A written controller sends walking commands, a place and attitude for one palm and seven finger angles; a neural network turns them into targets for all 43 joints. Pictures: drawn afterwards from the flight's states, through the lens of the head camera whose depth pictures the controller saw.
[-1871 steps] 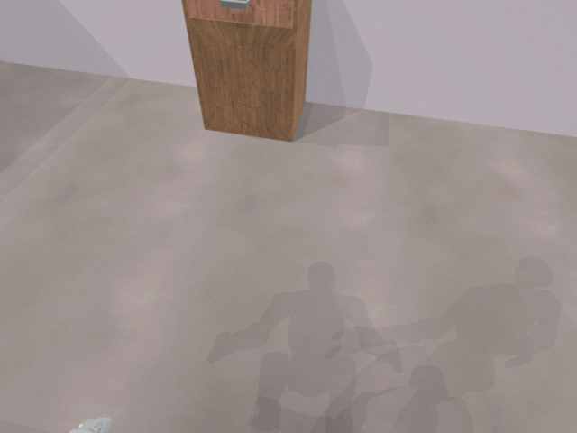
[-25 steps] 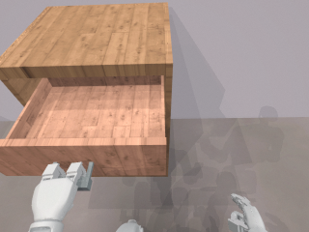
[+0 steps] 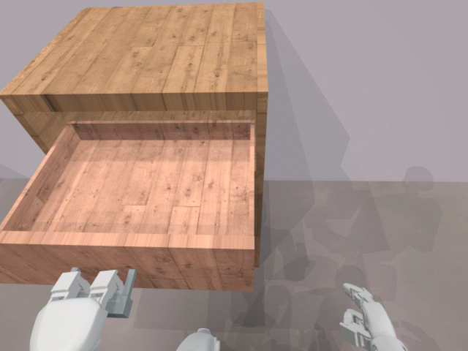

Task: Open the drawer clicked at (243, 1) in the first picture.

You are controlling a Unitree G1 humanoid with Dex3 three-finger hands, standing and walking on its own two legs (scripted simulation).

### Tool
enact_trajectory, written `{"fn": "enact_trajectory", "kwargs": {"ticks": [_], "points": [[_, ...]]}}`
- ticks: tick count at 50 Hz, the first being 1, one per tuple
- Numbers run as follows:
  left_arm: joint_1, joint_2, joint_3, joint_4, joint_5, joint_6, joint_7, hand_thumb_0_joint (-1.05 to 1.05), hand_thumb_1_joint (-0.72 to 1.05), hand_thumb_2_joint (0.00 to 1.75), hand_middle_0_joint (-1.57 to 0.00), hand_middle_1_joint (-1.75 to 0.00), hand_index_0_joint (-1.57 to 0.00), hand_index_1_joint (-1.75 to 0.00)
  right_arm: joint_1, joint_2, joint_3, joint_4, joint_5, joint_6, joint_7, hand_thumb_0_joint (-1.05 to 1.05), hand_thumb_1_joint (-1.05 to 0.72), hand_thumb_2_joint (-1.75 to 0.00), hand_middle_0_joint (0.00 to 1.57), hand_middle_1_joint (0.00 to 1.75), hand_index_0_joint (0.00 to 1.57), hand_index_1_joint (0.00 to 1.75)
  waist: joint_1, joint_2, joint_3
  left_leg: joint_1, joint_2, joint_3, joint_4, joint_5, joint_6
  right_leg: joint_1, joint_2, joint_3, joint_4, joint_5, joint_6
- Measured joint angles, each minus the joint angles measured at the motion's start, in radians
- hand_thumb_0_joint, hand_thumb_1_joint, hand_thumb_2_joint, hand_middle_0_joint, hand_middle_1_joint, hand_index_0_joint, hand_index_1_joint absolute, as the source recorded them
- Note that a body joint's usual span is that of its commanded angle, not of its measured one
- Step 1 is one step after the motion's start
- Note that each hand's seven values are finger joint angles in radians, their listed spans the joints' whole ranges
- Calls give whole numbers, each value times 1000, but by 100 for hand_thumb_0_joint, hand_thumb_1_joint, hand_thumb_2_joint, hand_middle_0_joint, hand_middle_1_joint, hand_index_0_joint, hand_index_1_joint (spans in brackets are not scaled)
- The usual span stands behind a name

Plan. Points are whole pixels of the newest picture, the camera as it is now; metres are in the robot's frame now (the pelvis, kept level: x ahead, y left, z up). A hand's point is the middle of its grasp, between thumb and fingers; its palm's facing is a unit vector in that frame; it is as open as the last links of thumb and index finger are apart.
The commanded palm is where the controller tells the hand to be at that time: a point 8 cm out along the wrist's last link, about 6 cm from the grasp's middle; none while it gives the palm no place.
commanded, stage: pull the drawer open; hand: left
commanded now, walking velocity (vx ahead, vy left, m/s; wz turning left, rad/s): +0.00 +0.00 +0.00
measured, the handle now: (97, 290) +0.20 +0.24 +0.02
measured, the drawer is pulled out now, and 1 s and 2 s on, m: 0.30 0.30 0.30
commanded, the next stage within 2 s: open the thumb to release the handle in 0.18 s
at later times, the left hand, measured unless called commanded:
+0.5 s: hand (90, 333) +0.15 +0.24 +0.01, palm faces +0.00 -0.08 -1.00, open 6.8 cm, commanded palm +0.12 +0.24 +0.06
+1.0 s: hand (89, 334) +0.15 +0.24 +0.01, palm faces +0.01 -0.08 -1.00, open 13.7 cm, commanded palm +0.13 +0.25 +0.06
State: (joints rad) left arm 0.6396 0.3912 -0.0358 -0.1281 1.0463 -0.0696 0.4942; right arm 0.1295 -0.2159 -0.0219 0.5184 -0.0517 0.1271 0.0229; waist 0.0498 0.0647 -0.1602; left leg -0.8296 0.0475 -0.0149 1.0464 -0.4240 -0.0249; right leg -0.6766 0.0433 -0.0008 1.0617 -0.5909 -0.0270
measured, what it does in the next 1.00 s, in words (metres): stands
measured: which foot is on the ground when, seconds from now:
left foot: down 0.00-1.00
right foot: down 0.00-1.00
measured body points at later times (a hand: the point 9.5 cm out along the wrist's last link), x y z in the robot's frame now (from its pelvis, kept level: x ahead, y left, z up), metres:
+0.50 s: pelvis -0.01 +0.00 -0.01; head +0.04 -0.03 +0.44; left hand +0.14 +0.24 +0.06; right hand +0.20 -0.22 -0.11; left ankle +0.05 +0.14 -0.67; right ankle -0.04 -0.11 -0.67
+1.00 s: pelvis -0.01 +0.00 +0.00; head +0.02 -0.03 +0.45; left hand +0.14 +0.24 +0.06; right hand +0.19 -0.22 -0.10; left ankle +0.05 +0.14 -0.67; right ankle -0.04 -0.11 -0.67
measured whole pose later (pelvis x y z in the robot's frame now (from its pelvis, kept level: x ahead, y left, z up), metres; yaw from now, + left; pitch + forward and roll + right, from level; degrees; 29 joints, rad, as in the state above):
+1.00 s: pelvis -0.01 +0.00 +0.00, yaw +1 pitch +12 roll -1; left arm 0.58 0.40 -0.03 -0.09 1.04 -0.11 0.52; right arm 0.13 -0.23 -0.03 0.54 -0.05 0.12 0.00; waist 0.06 0.07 -0.16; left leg -0.86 0.04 -0.04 1.05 -0.40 -0.03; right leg -0.70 0.05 -0.02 1.07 -0.57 -0.03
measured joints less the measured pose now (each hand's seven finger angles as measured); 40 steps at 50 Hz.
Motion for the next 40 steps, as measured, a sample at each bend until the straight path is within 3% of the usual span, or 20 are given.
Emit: {"fn": "enact_trajectory", "kwargs": {"ticks": [15, 23, 32, 40], "points": [[76, 4, 31, -36, -22, -16, -4, 3, 67, 72, -29, -134, -40, -133, -1, 9, -3, -16, -3, 17, 21, 1, -91, -90, 20, 30, 20, 30, -16, 0, -16, -10, 11, 15, 11, -10, -1, -20, 9, 17, 16, -4, -2], [20, 8, 20, -26, -7, -38, 27, 1, 59, 74, -36, -132, -39, -132, 6, -14, -20, 0, -10, 8, 10, 1, -91, -90, 20, 30, 20, 30, 5, 9, -8, -51, -3, -5, 39, -8, 1, -49, -1, -4, 42, -12, 1], [-11, -6, -2, -10, -12, 3, 14, 0, 18, 59, -38, -128, -37, -127, 7, 3, -2, 8, 4, 11, -3, 1, -91, -90, 20, 30, 20, 30, 8, 13, -7, -32, -5, -7, 18, 6, 1, -32, -3, -6, 26, -1, 0], [-33, 14, 5, 16, -15, -17, -6, 0, -27, 39, -38, -125, -33, -122, 6, 9, 8, 11, 9, 2, -20, 1, -91, -90, 20, 30, 20, 30, 7, 9, 0, -8, -2, -15, -6, 22, -1, -7, 2, -13, -2, 16, -4]]}}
